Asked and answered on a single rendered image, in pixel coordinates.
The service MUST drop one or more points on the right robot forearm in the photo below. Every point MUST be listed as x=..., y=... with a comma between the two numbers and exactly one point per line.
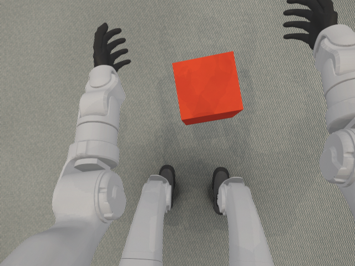
x=334, y=54

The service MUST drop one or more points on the right robot upper arm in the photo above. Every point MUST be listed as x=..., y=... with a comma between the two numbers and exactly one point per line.
x=337, y=163

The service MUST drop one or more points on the robot left hand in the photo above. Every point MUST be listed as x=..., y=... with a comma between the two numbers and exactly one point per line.
x=102, y=49

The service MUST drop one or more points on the robot right foot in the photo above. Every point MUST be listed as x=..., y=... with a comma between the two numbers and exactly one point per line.
x=219, y=176

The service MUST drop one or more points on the left robot forearm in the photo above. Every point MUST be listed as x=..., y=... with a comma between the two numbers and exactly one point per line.
x=95, y=144

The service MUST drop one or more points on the robot right hand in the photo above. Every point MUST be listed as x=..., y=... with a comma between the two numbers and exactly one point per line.
x=321, y=16

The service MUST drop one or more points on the right robot thigh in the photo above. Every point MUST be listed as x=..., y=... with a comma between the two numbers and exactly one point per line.
x=247, y=242

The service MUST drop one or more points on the left robot upper arm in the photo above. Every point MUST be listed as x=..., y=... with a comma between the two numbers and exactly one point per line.
x=84, y=205

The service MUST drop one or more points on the carton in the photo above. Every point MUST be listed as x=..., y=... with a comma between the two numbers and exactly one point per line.
x=207, y=88

